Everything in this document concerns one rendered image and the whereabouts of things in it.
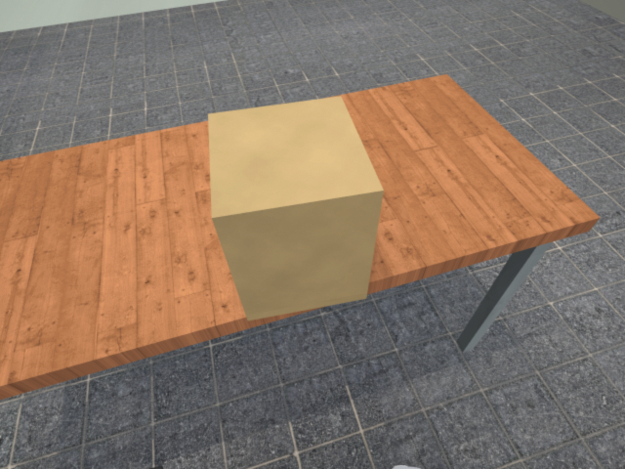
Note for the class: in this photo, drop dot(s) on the carton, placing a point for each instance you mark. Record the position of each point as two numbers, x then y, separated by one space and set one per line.
296 203

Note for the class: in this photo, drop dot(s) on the table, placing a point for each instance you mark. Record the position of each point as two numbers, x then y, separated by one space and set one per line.
109 255

